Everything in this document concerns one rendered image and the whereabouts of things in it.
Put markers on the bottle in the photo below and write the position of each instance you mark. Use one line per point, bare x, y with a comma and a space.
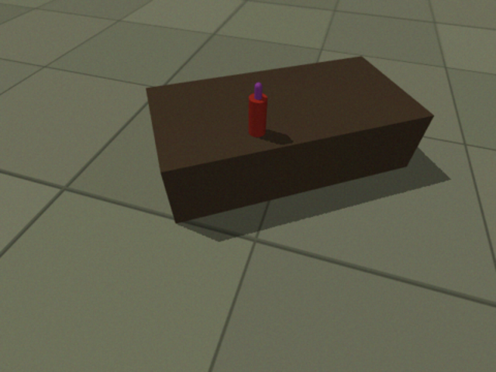
257, 111

